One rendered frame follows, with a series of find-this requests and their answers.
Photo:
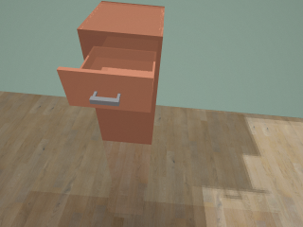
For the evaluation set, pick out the handle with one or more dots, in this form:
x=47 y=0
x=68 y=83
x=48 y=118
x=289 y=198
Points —
x=101 y=100

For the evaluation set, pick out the cabinet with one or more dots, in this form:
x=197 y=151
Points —
x=125 y=26

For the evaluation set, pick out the drawer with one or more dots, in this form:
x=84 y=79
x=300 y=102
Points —
x=111 y=71

